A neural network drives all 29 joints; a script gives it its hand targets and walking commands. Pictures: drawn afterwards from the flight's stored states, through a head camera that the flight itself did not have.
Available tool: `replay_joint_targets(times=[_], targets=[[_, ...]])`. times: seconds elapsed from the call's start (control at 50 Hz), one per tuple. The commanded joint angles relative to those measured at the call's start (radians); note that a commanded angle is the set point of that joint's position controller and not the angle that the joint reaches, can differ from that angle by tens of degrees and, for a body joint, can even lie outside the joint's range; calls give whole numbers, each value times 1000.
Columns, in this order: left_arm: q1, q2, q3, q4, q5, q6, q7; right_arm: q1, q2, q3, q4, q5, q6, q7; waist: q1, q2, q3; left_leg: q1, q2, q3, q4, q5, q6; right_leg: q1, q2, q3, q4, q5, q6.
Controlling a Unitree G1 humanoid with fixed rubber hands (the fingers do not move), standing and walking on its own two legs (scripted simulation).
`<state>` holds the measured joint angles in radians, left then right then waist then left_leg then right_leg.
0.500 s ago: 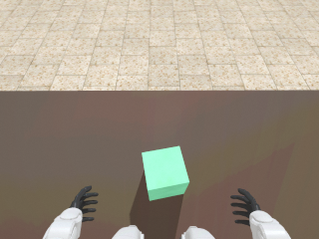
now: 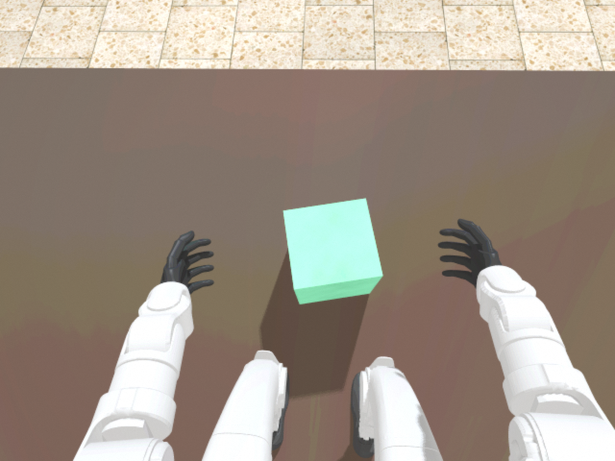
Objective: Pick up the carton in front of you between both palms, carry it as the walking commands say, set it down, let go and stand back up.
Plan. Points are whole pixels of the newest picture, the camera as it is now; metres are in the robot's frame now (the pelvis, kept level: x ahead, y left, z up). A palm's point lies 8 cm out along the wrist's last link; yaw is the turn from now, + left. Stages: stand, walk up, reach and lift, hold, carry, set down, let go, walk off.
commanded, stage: reach and lift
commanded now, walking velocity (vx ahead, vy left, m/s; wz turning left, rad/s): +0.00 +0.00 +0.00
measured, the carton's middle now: (330, 255) +0.49 +0.00 -0.56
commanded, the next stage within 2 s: none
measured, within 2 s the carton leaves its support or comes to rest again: neither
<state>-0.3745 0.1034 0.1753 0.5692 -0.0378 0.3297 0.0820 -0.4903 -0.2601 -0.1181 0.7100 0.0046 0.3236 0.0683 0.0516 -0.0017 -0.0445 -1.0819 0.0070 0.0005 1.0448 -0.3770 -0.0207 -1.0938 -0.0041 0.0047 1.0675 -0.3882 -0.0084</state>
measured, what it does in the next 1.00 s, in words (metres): lowers itself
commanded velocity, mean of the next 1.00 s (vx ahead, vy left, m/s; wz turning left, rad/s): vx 0.00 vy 0.00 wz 0.00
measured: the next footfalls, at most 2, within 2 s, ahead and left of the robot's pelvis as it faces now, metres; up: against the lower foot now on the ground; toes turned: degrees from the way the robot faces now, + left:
none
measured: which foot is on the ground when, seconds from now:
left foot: down 0.00-1.00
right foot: down 0.00-1.00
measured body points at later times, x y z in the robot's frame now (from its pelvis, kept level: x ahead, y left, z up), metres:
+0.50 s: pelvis -0.02 -0.01 -0.04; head +0.29 -0.02 +0.29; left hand +0.47 +0.20 -0.14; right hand +0.55 -0.19 -0.14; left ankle +0.06 +0.13 -0.65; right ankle +0.06 -0.11 -0.65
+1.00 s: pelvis -0.03 +0.00 -0.18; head +0.32 -0.02 +0.09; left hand +0.47 +0.20 -0.35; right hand +0.53 -0.19 -0.35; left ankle +0.06 +0.14 -0.65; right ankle +0.06 -0.12 -0.65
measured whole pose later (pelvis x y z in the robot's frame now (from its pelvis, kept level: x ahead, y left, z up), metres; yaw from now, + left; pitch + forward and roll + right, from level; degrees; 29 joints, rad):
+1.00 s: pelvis -0.03 +0.00 -0.18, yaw +3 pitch +51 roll +5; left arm -1.12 0.11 0.36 0.80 -0.06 0.10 0.17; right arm -1.32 -0.43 -0.15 1.06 0.02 0.10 0.02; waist 0.07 0.01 0.01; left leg -2.07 -0.05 -0.02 1.68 -0.50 -0.06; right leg -2.10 0.04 0.07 1.72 -0.51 0.01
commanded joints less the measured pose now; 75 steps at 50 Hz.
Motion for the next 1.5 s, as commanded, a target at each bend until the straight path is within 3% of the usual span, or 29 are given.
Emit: replay_joint_targets(times=[0.0,0.14,0.26,0.4,0.52,0.6,0.7,0.8,0.96,1.08,1.2,1.3,1.4,1.48], targets=[[-223,60,55,-55,17,-14,20,-278,-111,-47,-24,-15,-14,0,4,-52,-510,140,-50,45,-108,123,-25,293,41,4,-124,131,17],[-522,65,123,7,26,-54,63,-635,-172,-75,101,-25,-55,-2,28,-74,-637,58,-57,68,-73,71,-34,242,50,6,-101,78,22],[-712,77,167,54,20,-95,84,-873,-221,-81,208,-26,-96,2,50,-89,-782,3,-67,82,-45,109,-41,225,60,15,-72,125,21],[-841,73,221,58,36,-140,80,-1057,-261,-107,271,-64,-143,17,61,-120,-925,-50,-79,87,-23,239,-50,250,67,21,-25,303,18],[-786,42,265,21,81,-177,49,-1036,-228,-154,239,-124,-171,28,59,-152,-1043,-105,-94,85,-16,442,-52,350,66,39,19,613,21],[-761,13,295,42,112,-214,28,-992,-176,-191,239,-155,-197,28,48,-148,-971,-243,-93,77,25,482,-60,268,56,58,69,710,24],[-752,-2,315,103,132,-247,21,-936,-144,-209,271,-166,-222,11,32,-113,-901,-358,-92,76,151,439,-74,19,58,52,178,612,31],[-795,16,287,138,104,-262,39,-963,-183,-173,276,-124,-241,-16,27,-92,-922,-421,-91,71,338,393,-85,-215,65,33,346,476,32],[-947,127,157,122,-55,-248,100,-1148,-311,-2,231,49,-238,-63,33,-138,-1149,-451,-84,94,602,320,-85,-256,54,-2,609,360,36],[-1108,176,103,170,-135,-221,119,-1293,-358,83,282,131,-214,-73,40,-159,-1094,-526,-62,106,728,150,-67,-341,29,-6,716,157,36],[-1221,199,105,303,-142,-221,117,-1396,-380,119,409,150,-212,-75,47,-146,-928,-588,-46,101,828,40,-56,-474,7,7,793,4,29],[-1270,217,110,397,-127,-253,100,-1425,-379,139,494,156,-239,-74,47,-120,-806,-625,-40,93,907,54,-54,-554,-4,34,864,14,24],[-1324,237,74,387,-142,-289,105,-1462,-401,146,452,188,-274,-86,30,-81,-824,-595,-47,84,973,152,-56,-560,-2,41,931,109,18],[-1284,197,18,396,-200,-302,101,-1420,-386,155,442,194,-290,-99,-15,-92,-877,-580,-61,80,1010,247,-60,-492,3,31,971,232,18]])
